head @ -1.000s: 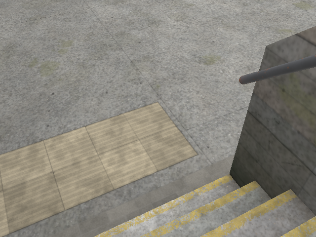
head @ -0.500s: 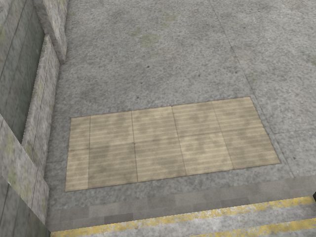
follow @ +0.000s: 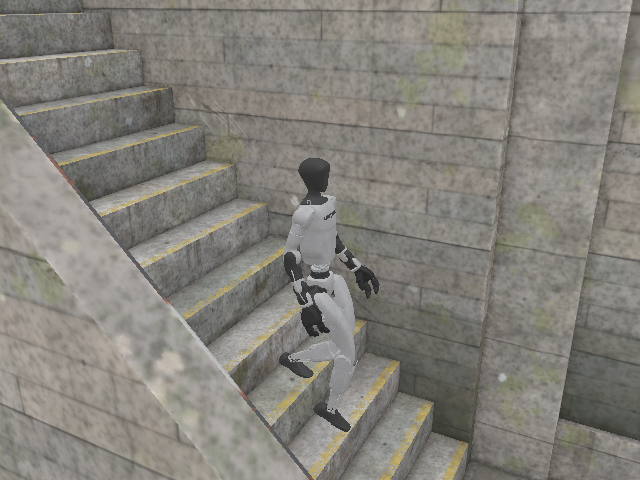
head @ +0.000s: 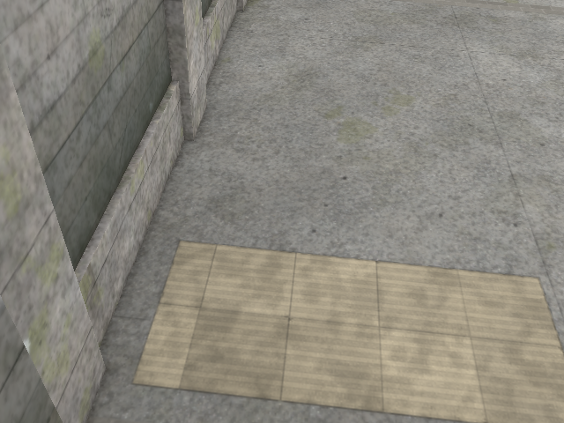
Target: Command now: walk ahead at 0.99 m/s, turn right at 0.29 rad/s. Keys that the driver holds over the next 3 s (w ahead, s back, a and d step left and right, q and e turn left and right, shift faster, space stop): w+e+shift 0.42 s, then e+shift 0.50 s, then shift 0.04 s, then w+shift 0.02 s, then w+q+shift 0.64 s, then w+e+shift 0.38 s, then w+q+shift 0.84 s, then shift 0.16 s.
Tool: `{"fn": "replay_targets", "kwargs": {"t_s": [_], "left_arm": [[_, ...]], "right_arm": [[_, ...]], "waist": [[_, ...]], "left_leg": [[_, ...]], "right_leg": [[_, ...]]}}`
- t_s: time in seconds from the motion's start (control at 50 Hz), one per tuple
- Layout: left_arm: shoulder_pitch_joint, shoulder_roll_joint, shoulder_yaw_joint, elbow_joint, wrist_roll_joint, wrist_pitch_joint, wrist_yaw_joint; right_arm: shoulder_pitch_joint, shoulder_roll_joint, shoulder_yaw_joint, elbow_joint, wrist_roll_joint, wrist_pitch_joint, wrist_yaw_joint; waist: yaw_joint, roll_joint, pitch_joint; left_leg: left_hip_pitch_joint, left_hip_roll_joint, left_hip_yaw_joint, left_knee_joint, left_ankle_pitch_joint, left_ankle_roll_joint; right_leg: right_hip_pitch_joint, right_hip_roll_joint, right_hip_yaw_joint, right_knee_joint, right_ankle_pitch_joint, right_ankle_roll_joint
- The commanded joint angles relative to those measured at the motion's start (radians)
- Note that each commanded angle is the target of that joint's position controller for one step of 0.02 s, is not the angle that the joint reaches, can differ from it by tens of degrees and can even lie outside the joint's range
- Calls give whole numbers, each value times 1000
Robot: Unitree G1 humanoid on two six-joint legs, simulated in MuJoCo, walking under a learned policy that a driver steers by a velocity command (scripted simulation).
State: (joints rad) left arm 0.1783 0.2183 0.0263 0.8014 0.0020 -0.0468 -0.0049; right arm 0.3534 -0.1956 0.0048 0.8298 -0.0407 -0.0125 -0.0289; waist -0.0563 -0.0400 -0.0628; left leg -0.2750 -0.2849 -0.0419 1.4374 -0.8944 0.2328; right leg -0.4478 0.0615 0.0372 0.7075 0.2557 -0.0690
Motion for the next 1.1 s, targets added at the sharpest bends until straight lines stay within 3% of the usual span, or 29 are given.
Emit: {"fn": "replay_targets", "kwargs": {"t_s": [0.02,0.04,0.06,0.08,0.12,0.18,0.24,0.3,0.36,0.4,0.42,0.5,0.52,0.54,0.56,0.58,0.6,0.62,0.64,0.68,0.74,0.78,0.8,0.84,0.88,0.92,0.96,1.02,1.1], "left_arm": [[269,94,41,35,-18,7,8],[587,111,54,113,-26,25,-1],[493,89,28,108,-64,40,-33],[403,86,2,58,-26,15,-47],[334,163,28,69,-19,-7,-15],[122,117,-3,0,-14,-26,26],[149,116,6,-1,-62,-45,46],[211,95,2,21,-23,-10,36],[160,128,22,27,31,36,43],[158,104,34,26,10,34,18],[241,-19,7,-31,-33,35,18],[20,28,20,-43,53,21,42],[-70,13,15,-99,67,33,39],[-95,9,-1,-117,40,28,17],[71,-8,-5,-40,140,-15,-85],[141,-53,-9,-24,145,-32,-144],[85,45,2,-25,137,-30,-176],[-7,78,17,-24,175,-35,-194],[-25,146,32,-6,134,-44,-188],[-147,109,27,-11,144,-32,-172],[208,201,77,93,170,11,-102],[785,246,112,351,177,-44,-41],[632,349,108,238,137,-58,-28],[437,271,85,185,154,-68,-36],[113,104,14,66,78,-79,-76],[123,101,-3,23,95,-79,-70],[119,151,5,-1,99,-103,-39],[286,128,-29,111,112,-97,-48],[260,116,-45,90,88,-94,-40]], "right_arm": [[-34,-105,-27,-30,-9,10,-2],[-221,-131,-41,-53,3,6,5],[-316,-8,-8,-145,-25,2,3],[-166,-11,10,-198,-45,-13,4],[-187,-27,12,-181,-63,-32,5],[-234,-49,-2,-149,-17,-18,14],[-268,-98,-14,-125,-4,-37,48],[-300,-14,-7,-137,24,-36,49],[-16,-104,-57,-47,39,-39,27],[227,-164,-93,15,52,-41,22],[132,-163,-68,0,-1,-49,54],[230,-114,-68,45,25,-89,57],[227,-152,-73,67,24,-108,56],[81,-42,-32,50,30,-103,40],[-52,18,10,-35,-182,-100,37],[-135,-117,-23,-34,-214,-115,39],[-109,-106,-30,-12,-149,-133,2],[4,-67,9,0,-104,-151,-22],[133,-102,13,39,-106,-171,-39],[213,-230,-11,90,-87,-165,-13],[52,-370,-62,33,-55,-157,49],[-127,-394,-87,-57,-69,-113,78],[-58,-150,-30,-161,-73,-107,136],[-184,-148,-9,-279,33,-126,115],[-60,-184,-24,-286,26,-103,50],[91,-167,-22,-219,-6,-66,42],[-20,-219,-31,-254,-14,-49,77],[-3,-123,9,-177,-88,-26,118],[-179,-177,3,-190,-76,-38,98]], "waist": [[111,103,115],[371,-116,81],[247,-209,175],[76,-51,87],[15,64,77],[-45,-65,83],[-3,52,38],[137,-98,76],[39,-210,75],[-106,104,113],[64,333,87],[2,134,81],[11,295,155],[101,140,287],[96,15,189],[199,144,141],[114,38,89],[82,181,180],[43,-4,159],[8,153,211],[194,13,223],[409,-374,81],[234,-212,-272],[213,114,-80],[9,137,127],[-62,-84,144],[1,93,52],[74,57,125],[146,-29,158]], "left_leg": [[-174,311,-217,165,1697,-67],[-559,154,-50,839,1136,-142],[-993,60,99,974,152,-160],[-1059,166,-23,696,165,-194],[-1053,280,-160,337,358,-218],[-216,285,-8,-151,1134,-275],[-95,281,-9,-552,1658,-245],[26,231,24,-769,1480,-249],[152,344,-93,-929,1332,-199],[484,464,-165,-1221,1388,-179],[742,595,-167,-635,1973,-217],[398,598,-97,-724,1350,-162],[235,721,-264,-728,1337,-97],[-152,628,-81,-846,1112,-164],[-466,661,-73,-793,1023,-59],[-603,607,-10,-747,983,-109],[-402,423,156,-711,690,-236],[-339,571,14,-629,793,-212],[-314,477,171,-549,647,-292],[-375,472,162,-578,525,-325],[-88,566,67,-222,997,-354],[-425,200,186,714,-18,-445],[-701,221,-10,722,-16,-382],[-916,305,-105,522,39,-354],[-673,356,-141,38,428,-286],[-231,346,-95,-18,766,-349],[-247,344,-159,-248,1099,-333],[-295,401,-176,-513,1246,-300],[-301,406,-116,-743,1180,-305]], "right_leg": [[267,-15,-90,-134,-222,-117],[621,-128,58,-298,-52,-276],[700,-220,212,-74,305,-239],[729,-311,418,56,525,-294],[461,-325,495,37,-127,-301],[-387,-148,489,-153,-308,-228],[-297,2,385,147,-723,-175],[-175,29,351,288,-660,-169],[-53,3,412,612,-362,-178],[-333,159,241,1281,-707,-136],[-763,148,137,1472,-1107,-119],[-925,-52,26,1298,-645,-99],[-925,-137,90,1125,-558,-59],[-676,-121,74,657,-301,-3],[-375,-213,32,596,23,-4],[-164,-141,-11,802,120,-7],[-291,-141,-7,564,365,-27],[-394,-182,3,504,309,-21],[-225,-144,-101,181,532,-18],[94,-97,-210,86,366,20],[222,-123,-173,-117,76,12],[864,-86,-174,-482,276,-144],[1281,-287,137,42,662,-333],[928,-464,372,-41,614,-424],[166,-377,317,-195,359,-339],[-316,-344,410,-209,395,-363],[-264,-214,282,-68,-41,-199],[-203,-211,378,68,-782,-187],[-110,-205,446,121,-1098,-207]]}}
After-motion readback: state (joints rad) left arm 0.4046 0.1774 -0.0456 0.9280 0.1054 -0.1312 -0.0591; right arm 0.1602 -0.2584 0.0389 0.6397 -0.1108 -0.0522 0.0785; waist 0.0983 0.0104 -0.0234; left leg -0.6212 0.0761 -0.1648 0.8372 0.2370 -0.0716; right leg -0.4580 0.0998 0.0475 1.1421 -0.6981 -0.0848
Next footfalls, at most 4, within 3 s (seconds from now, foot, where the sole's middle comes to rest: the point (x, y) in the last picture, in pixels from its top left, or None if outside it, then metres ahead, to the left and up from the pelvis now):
0.04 right None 0.08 -0.09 -0.83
0.40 left None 0.33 0.16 -1.05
0.78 right None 0.50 -0.13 -1.26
1.30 left None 0.88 -0.05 -1.48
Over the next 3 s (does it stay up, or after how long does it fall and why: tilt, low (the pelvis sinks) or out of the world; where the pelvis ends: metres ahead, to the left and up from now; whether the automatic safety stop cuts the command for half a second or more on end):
stays up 2.06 -0.69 -0.72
